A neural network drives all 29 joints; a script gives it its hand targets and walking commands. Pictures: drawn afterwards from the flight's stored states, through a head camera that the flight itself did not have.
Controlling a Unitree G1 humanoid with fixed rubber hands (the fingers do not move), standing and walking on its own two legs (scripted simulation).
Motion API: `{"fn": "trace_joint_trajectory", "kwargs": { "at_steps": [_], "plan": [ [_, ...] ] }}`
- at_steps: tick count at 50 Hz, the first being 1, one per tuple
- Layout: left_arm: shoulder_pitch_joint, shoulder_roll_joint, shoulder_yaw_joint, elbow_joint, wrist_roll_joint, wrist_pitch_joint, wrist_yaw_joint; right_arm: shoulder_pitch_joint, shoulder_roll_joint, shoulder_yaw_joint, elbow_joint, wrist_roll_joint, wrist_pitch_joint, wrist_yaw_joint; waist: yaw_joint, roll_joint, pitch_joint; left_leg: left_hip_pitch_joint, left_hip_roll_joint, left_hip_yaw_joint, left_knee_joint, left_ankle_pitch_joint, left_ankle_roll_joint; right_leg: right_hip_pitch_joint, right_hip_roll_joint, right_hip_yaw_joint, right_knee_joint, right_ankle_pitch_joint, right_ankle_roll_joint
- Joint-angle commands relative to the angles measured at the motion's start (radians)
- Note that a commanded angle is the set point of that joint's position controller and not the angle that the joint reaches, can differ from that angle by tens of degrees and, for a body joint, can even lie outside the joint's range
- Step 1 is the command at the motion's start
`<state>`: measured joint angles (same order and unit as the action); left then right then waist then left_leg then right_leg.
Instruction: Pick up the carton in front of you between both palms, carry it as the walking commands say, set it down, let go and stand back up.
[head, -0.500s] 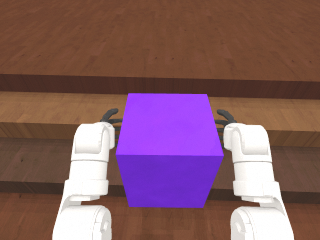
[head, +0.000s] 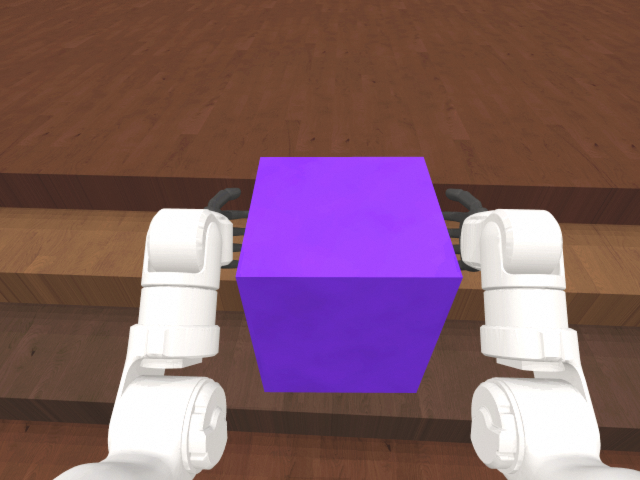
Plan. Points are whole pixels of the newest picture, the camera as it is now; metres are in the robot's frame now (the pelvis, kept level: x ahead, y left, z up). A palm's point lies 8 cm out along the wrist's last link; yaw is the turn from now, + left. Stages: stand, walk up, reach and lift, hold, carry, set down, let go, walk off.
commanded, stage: carry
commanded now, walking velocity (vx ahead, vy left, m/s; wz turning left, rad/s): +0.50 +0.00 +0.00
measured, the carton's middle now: (340, 279) +0.37 +0.00 +0.09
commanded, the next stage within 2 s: none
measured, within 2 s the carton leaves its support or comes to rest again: neither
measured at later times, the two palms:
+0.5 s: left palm (210, 80) +0.64 +0.21 +0.25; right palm (400, 95) +0.59 -0.09 +0.25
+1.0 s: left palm out of the picture +0.90 +0.32 +0.42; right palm out of the picture +0.95 +0.02 +0.43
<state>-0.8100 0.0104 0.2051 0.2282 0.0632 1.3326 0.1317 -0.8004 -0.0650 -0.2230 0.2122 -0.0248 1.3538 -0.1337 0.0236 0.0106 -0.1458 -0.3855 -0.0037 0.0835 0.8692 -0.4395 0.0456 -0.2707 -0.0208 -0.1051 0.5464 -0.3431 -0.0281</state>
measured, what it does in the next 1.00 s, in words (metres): climbs: left foot 0.14 m higher, then right foot 0.14 m higher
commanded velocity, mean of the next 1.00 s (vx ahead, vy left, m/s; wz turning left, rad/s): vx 0.50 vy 0.00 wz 0.00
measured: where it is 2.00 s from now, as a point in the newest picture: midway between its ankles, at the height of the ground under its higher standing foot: (288, 151)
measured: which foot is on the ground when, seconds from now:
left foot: up 0.00-0.26, down 0.28-0.82, up 0.84-1.00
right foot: down 0.00-0.30, up 0.32-0.76, down 0.78-1.00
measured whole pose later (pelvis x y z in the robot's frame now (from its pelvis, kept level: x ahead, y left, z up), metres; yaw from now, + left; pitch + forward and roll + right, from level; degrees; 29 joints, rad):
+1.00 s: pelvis +0.55 +0.10 +0.26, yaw +1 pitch +1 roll -3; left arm -0.90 0.05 0.16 0.21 -0.03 1.38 0.20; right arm -0.88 0.00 -0.38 0.14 -0.15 1.40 -0.06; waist 0.19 0.00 0.04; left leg -0.84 -0.02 -0.05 1.78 -0.24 0.11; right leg -0.38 0.05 -0.19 0.70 -0.34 -0.10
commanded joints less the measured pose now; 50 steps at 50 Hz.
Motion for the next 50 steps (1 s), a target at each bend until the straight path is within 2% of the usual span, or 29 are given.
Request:
{"fn": "trace_joint_trajectory", "kwargs": {
  "at_steps": [1, 5, 7, 9, 11, 12, 13, 14, 15, 16, 17, 19, 23, 26, 28, 30, 33, 35, 37, 39, 40, 41, 42, 43, 44, 45, 47, 49, 50],
  "plan": [
    [-0.812, -1.033, -0.493, -0.175, -0.466, -0.019, -0.22, -0.813, 1.123, 0.499, -0.083, 0.412, -0.033, 0.225, 0.082, -0.121, -0.246, -0.562, 0.023, -0.022, 0.399, -0.157, -0.018, 0.588, -0.366, 0.503, -0.211, 0.444, -0.296],
    [-0.87, -1.057, -0.496, -0.232, -0.492, -0.015, -0.207, -0.78, 1.137, 0.444, -0.06, 0.39, -0.013, 0.21, 0.103, -0.083, -0.222, -1.054, 0.063, -0.181, 1.173, -0.275, 0.073, 0.704, -0.418, 0.497, -0.235, 0.193, -0.256],
    [-0.892, -1.074, -0.506, -0.247, -0.503, -0.013, -0.215, -0.759, 1.117, 0.442, -0.06, 0.366, -0.011, 0.2, 0.097, -0.05, -0.144, -1.156, 0.089, -0.165, 1.212, -0.25, 0.071, 0.642, -0.395, 0.419, -0.295, 0.029, -0.202],
    [-0.934, -1.102, -0.521, -0.26, -0.527, -0.015, -0.234, -0.777, 1.1, 0.455, -0.079, 0.35, -0.02, 0.188, 0.038, -0.081, -0.085, -0.884, 0.119, -0.016, 0.873, -0.163, 0.04, 0.366, -0.251, 0.234, -0.423, 0.026, -0.134],
    [-0.96, -1.122, -0.516, -0.28, -0.546, -0.01, -0.244, -0.801, 1.092, 0.462, -0.122, 0.328, -0.028, 0.172, -0.011, -0.134, -0.072, -0.264, 0.082, 0.123, 0.335, -0.123, 0.061, -0.078, -0.177, 0.066, -0.606, 0.289, -0.149],
    [-0.936, -1.12, -0.509, -0.277, -0.543, -0.003, -0.247, -0.8, 1.1, 0.465, -0.126, 0.326, -0.031, 0.163, -0.045, -0.233, -0.197, -0.064, -0.004, 0.215, 0.378, -0.013, 0.088, -0.046, -0.199, -0.008, -0.441, 0.936, -0.16],
    [-0.911, -1.108, -0.51, -0.274, -0.532, 0.0, -0.25, -0.781, 1.108, 0.474, -0.134, 0.327, -0.035, 0.155, -0.138, -0.334, -0.34, 0.067, -0.074, 0.246, 0.349, 0.013, 0.111, 0.063, -0.211, -0.061, -0.199, 1.431, -0.139],
    [-0.908, -1.106, -0.508, -0.284, -0.524, -0.001, -0.252, -0.772, 1.115, 0.498, -0.158, 0.339, -0.041, 0.151, -0.248, -0.329, -0.492, 0.238, -0.134, 0.236, 0.162, 0.097, 0.127, 0.142, -0.181, -0.076, 0.128, 1.569, -0.093],
    [-0.886, -1.087, -0.498, -0.296, -0.498, -0.005, -0.249, -0.778, 1.114, 0.527, -0.207, 0.363, -0.049, 0.151, -0.287, -0.182, -0.594, 0.44, -0.137, 0.031, -0.092, 0.079, 0.126, 0.022, -0.116, -0.007, 0.455, 1.178, -0.042],
    [-0.856, -1.093, -0.493, -0.307, -0.458, -0.011, -0.245, -0.814, 1.129, 0.561, -0.256, 0.391, -0.064, 0.159, -0.214, 0.345, -0.659, 0.59, 0.239, -0.747, -0.46, 0.2, 0.224, -0.272, 0.118, 0.126, 0.854, 0.093, 0.043],
    [-0.834, -1.031, -0.474, -0.297, -0.409, -0.014, -0.229, -0.846, 1.165, 0.592, -0.288, 0.44, -0.06, 0.172, -0.172, 0.252, -0.749, 0.593, 0.307, -0.928, -0.443, 0.535, 0.296, -0.279, 0.175, 0.38, 1.237, 0.105, 0.022],
    [-0.766, -1.008, -0.455, -0.312, -0.35, -0.015, -0.208, -0.956, 1.203, 0.649, -0.429, 0.501, -0.066, 0.196, -0.12, 0.056, -0.649, 0.533, 0.275, -0.697, -0.285, 0.532, 0.255, -0.418, 0.088, 0.292, 1.331, 0.126, -0.015],
    [-0.768, -0.951, -0.484, -0.375, -0.305, -0.023, -0.178, -0.953, 1.213, 0.685, -0.473, 0.538, -0.065, 0.229, -0.116, 0.074, -0.452, 0.568, 0.246, -0.508, -0.373, 0.35, 0.204, -0.669, 0.027, 0.195, 1.253, 0.061, -0.073],
    [-0.723, -0.916, -0.514, -0.363, -0.286, -0.017, -0.17, -0.895, 1.172, 0.679, -0.438, 0.524, -0.045, 0.238, -0.122, -0.008, -0.389, 0.628, 0.272, -0.434, -0.411, 0.48, 0.23, -0.763, -0.002, 0.126, 1.032, -0.041, -0.071],
    [-0.664, -0.895, -0.513, -0.286, -0.274, -0.004, -0.175, -0.87, 1.127, 0.645, -0.36, 0.497, -0.022, 0.25, -0.166, 0.048, -0.381, 0.761, 0.314, -0.455, -0.444, 0.702, 0.275, -0.954, 0.014, 0.057, 1.296, -0.126, -0.094],
    [-0.665, -0.87, -0.489, -0.214, -0.255, 0.012, -0.181, -0.854, 1.096, 0.62, -0.262, 0.489, -0.003, 0.268, -0.188, 0.036, -0.335, 0.899, 0.334, -0.457, -0.462, 0.589, 0.27, -1.227, -0.01, 0.058, 1.486, -0.236, -0.119],
    [-0.729, -0.846, -0.448, -0.133, -0.241, 0.03, -0.175, -0.914, 1.097, 0.558, -0.167, 0.487, 0.011, 0.299, -0.129, -0.002, -0.176, 0.611, 0.216, -0.304, -0.58, 0.342, 0.179, -1.143, -0.038, -0.044, 1.31, -0.152, -0.105],
    [-0.711, -0.84, -0.417, -0.09, -0.241, 0.058, -0.164, -0.895, 1.085, 0.522, -0.146, 0.495, 0.026, 0.296, -0.074, 0.09, -0.1, 0.279, 0.16, -0.134, -0.79, 0.605, 0.182, -0.735, -0.028, -0.122, 0.932, -0.107, -0.108],
    [-0.78, -0.891, -0.43, -0.049, -0.295, 0.067, -0.154, -0.894, 1.055, 0.436, -0.065, 0.444, 0.046, 0.291, -0.018, 0.179, -0.222, 0.168, 0.136, 0.045, -0.637, 1.566, 0.147, -0.331, 0.086, -0.236, 0.752, 0.112, -0.142],
    [-0.847, -0.984, -0.467, -0.067, -0.373, 0.074, -0.164, -0.883, 1.03, 0.393, -0.027, 0.394, 0.05, 0.277, 0.097, 0.293, -0.359, 0.328, 0.207, 0.059, -0.341, 1.987, 0.115, -0.149, 0.124, -0.22, 0.525, 0.139, -0.146],
    [-0.896, -1.035, -0.476, -0.069, -0.399, 0.066, -0.173, -0.868, 1.043, 0.373, -0.015, 0.375, 0.049, 0.272, 0.154, 0.173, -0.441, 0.359, 0.153, 0.101, -0.037, 1.941, 0.057, 0.033, 0.157, -0.231, 0.296, 0.242, -0.131],
    [-0.889, -1.085, -0.484, -0.08, -0.44, 0.053, -0.187, -0.878, 1.035, 0.357, -0.04, 0.357, 0.04, 0.265, 0.213, 0.096, -0.507, 0.212, 0.075, 0.038, 0.419, 1.519, -0.003, 0.236, 0.085, 0.018, 0.052, 0.429, -0.205],
    [-0.857, -1.119, -0.497, -0.051, -0.464, 0.034, -0.201, -0.8, 1.049, 0.348, -0.003, 0.313, 0.037, 0.262, 0.102, -0.218, -0.511, -0.187, -0.118, -0.09, 0.87, 0.204, -0.071, 0.463, -0.212, 0.51, 0.075, 1.332, -0.36],
    [-0.856, -1.15, -0.508, -0.069, -0.5, 0.021, -0.216, -0.738, 1.036, 0.317, 0.036, 0.287, 0.024, 0.257, 0.112, -0.093, -0.664, -0.301, -0.145, -0.278, 1.147, 0.19, -0.041, 0.564, -0.286, 0.749, 0.01, 1.118, -0.467],
    [-0.957, -1.195, -0.524, -0.145, -0.549, -0.001, -0.232, -0.751, 1.015, 0.294, -0.014, 0.258, 0.011, 0.253, 0.098, -0.013, -0.601, -0.418, -0.097, -0.297, 1.214, 0.203, 0.001, 0.466, -0.289, 0.799, -0.03, 0.611, -0.453],
    [-1.053, -1.231, -0.553, -0.218, -0.58, -0.013, -0.239, -0.825, 1.008, 0.292, -0.078, 0.241, 0.005, 0.244, 0.076, 0.063, -0.462, -0.519, -0.047, -0.28, 1.18, 0.175, 0.041, 0.361, -0.272, 0.77, -0.076, 0.256, -0.367],
    [-1.168, -1.284, -0.6, -0.292, -0.652, -0.022, -0.255, -0.867, 0.943, 0.282, -0.136, 0.206, -0.009, 0.217, 0.002, 0.084, -0.303, -0.508, 0.029, -0.24, 1.012, 0.218, 0.073, 0.176, -0.243, 0.561, -0.119, -0.043, -0.239],
    [-1.171, -1.265, -0.597, -0.304, -0.677, -0.021, -0.26, -0.855, 0.91, 0.304, -0.176, 0.204, -0.016, 0.193, -0.002, 0.108, -0.247, -0.493, 0.055, -0.153, 0.849, 0.159, 0.075, 0.095, -0.235, 0.447, -0.169, -0.098, -0.207],
    [-1.151, -1.218, -0.559, -0.3, -0.66, -0.023, -0.257, -0.884, 0.894, 0.309, -0.202, 0.204, -0.022, 0.185, 0.031, 0.082, -0.236, -0.545, 0.051, -0.078, 0.87, 0.17, 0.074, 0.157, -0.245, 0.433, -0.186, 0.11, -0.229]
  ]
}}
